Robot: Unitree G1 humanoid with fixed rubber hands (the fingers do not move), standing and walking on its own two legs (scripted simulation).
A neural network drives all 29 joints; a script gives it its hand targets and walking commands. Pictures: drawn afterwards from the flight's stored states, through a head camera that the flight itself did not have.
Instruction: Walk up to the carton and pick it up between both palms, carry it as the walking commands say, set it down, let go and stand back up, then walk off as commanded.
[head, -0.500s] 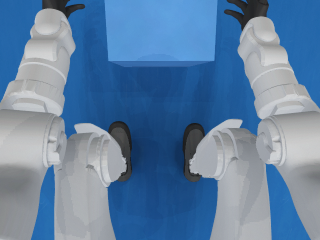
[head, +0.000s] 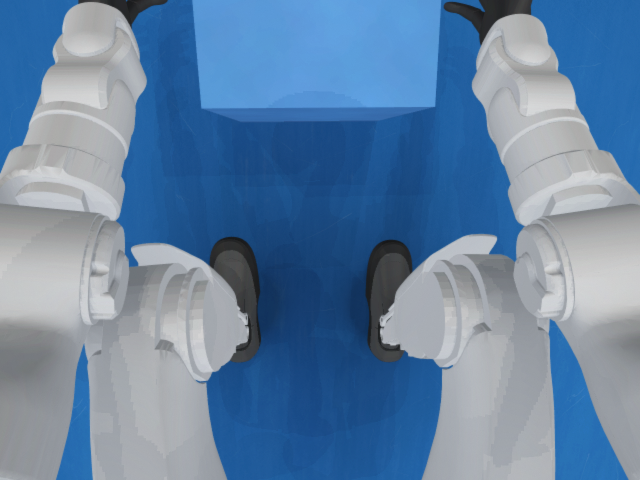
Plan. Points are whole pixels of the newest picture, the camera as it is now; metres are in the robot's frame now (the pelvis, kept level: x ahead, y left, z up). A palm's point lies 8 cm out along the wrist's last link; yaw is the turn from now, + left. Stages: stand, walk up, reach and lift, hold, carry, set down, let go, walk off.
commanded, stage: reach and lift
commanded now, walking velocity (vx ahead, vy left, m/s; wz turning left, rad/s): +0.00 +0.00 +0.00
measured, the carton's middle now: (312, 17) +0.55 +0.01 -0.25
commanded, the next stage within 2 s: none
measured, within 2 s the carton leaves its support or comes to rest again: leaves its support in 1.12 s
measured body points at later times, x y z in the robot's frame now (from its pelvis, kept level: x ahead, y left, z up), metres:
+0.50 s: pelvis +0.00 +0.00 +0.00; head +0.38 +0.02 +0.24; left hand +0.55 +0.16 -0.19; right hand +0.55 -0.14 -0.19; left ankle +0.12 +0.13 -0.34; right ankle +0.12 -0.12 -0.34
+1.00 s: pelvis +0.00 +0.00 -0.01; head +0.36 +0.01 +0.24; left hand +0.56 +0.16 -0.19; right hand +0.55 -0.14 -0.19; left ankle +0.12 +0.13 -0.34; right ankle +0.12 -0.12 -0.34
